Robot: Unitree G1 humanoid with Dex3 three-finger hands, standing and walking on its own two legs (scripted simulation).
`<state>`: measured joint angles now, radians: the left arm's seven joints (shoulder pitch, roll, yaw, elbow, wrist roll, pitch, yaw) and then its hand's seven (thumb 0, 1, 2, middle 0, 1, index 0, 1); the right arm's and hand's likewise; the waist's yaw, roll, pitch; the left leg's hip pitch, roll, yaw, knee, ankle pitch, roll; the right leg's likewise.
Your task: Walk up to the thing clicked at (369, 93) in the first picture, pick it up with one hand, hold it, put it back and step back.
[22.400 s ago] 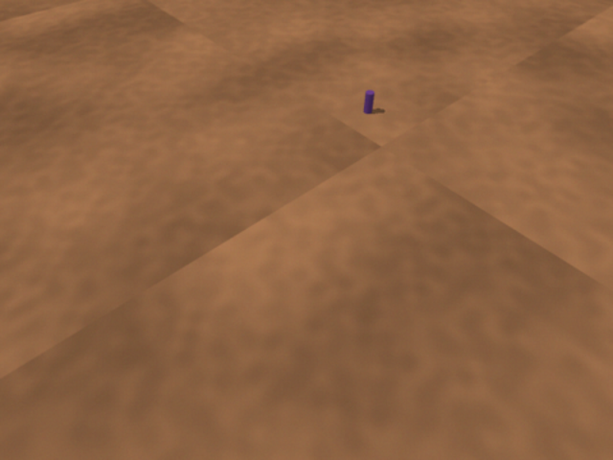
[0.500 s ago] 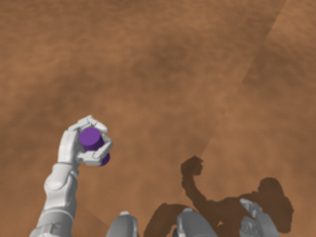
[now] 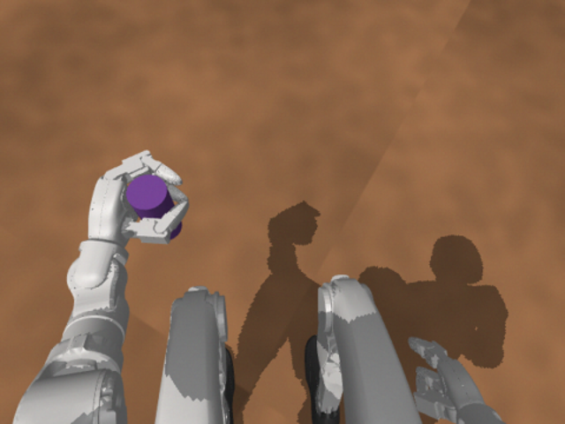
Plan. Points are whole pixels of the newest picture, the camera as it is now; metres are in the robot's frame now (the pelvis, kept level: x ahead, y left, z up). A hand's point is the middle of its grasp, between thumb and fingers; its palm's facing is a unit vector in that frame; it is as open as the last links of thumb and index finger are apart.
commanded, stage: crouch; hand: left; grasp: from the side
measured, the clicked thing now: (157, 210) +0.41 +0.16 -0.07
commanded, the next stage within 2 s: lower in 1.06 s
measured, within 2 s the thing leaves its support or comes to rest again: neither
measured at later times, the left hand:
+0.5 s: hand (180, 219) +0.44 +0.16 -0.19, palm faces -0.13 -0.99 -0.02, open 6.5 cm
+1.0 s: hand (184, 231) +0.43 +0.16 -0.26, palm faces -0.16 -0.99 -0.02, open 6.5 cm
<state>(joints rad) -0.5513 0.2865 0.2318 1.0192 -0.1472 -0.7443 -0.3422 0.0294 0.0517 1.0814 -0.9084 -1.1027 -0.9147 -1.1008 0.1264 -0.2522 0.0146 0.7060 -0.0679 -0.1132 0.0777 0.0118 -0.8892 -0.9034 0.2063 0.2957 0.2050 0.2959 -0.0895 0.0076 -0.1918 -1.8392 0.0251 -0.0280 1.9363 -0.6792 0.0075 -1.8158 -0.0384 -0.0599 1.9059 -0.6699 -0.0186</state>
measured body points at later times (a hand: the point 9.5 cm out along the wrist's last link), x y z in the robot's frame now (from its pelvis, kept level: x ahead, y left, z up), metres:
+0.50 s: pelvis -0.02 +0.00 -0.13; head +0.19 +0.05 +0.26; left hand +0.44 +0.21 -0.19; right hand +0.07 -0.27 -0.25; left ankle +0.07 +0.12 -0.44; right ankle +0.08 -0.12 -0.44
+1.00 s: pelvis -0.02 +0.01 -0.17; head +0.21 +0.08 +0.21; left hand +0.44 +0.22 -0.26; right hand +0.08 -0.27 -0.26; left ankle +0.07 +0.12 -0.44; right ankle +0.08 -0.12 -0.44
